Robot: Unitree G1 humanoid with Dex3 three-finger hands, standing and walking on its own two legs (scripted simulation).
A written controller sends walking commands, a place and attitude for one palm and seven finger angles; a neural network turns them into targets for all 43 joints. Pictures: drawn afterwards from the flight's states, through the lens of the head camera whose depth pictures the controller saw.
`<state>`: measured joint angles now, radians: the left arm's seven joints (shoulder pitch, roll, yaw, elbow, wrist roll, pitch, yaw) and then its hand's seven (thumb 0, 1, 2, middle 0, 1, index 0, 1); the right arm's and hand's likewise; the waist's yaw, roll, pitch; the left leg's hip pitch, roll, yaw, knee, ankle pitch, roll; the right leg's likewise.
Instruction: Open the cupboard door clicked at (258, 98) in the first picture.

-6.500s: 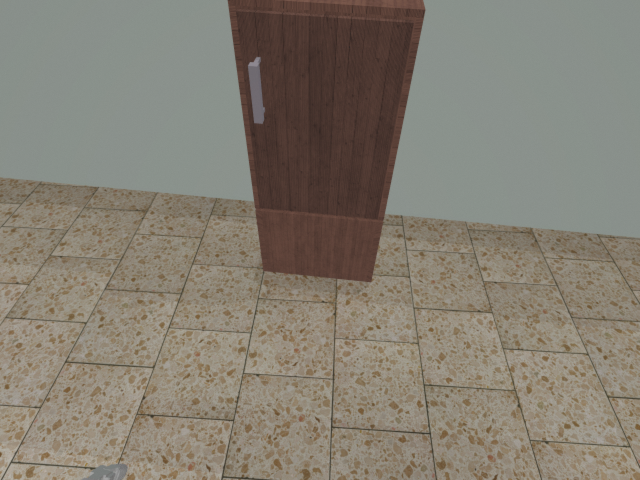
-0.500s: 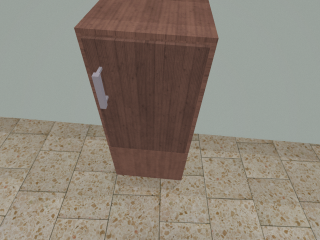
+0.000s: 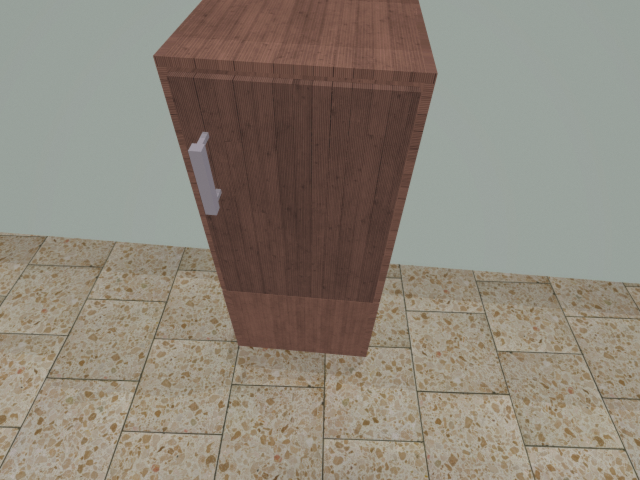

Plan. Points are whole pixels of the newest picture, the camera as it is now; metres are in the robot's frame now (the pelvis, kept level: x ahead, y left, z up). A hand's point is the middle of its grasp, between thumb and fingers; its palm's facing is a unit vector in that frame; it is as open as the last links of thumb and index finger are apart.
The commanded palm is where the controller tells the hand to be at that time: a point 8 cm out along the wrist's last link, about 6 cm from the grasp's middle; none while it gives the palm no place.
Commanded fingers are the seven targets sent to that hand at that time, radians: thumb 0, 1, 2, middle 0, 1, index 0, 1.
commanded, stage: look again from close up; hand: left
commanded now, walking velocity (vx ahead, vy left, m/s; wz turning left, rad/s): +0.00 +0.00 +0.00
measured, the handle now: (208, 174) +0.60 +0.25 +0.02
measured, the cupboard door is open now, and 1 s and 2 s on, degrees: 0 0 0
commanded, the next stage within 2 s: shuffle to correct the standing spot in 0.56 s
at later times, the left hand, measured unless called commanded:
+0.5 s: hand out of the picture +0.04 +0.22 -0.17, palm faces +0.03 -0.97 -0.24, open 7.3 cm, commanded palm none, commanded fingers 0.00 0.90 0.90 -0.20 -0.30 -0.20 -0.30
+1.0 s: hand out of the picture +0.02 +0.19 -0.18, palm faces +0.02 -0.98 -0.18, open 7.3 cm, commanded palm none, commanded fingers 0.00 0.90 0.90 -0.20 -0.30 -0.20 -0.30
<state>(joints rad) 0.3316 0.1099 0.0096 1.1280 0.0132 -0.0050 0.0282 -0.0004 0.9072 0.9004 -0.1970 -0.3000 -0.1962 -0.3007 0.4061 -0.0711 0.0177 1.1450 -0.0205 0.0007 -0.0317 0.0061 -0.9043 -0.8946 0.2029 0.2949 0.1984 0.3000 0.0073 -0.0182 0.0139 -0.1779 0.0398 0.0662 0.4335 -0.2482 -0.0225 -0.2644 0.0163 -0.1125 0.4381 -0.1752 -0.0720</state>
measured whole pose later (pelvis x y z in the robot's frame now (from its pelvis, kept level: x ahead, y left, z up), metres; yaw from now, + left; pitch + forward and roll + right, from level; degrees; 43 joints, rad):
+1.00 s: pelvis +0.04 +0.03 +0.00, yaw -1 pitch -1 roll +1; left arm 0.31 0.10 0.00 1.14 0.02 -0.02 0.04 0.01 0.92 0.90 -0.20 -0.30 -0.20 -0.30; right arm 0.31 -0.12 0.02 1.14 -0.01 -0.03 -0.04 0.01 -0.90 -0.89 0.20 0.29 0.20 0.30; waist 0.00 0.02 0.03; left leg -0.09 -0.01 0.07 0.43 -0.32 0.02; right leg -0.21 -0.02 -0.07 0.50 -0.27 -0.02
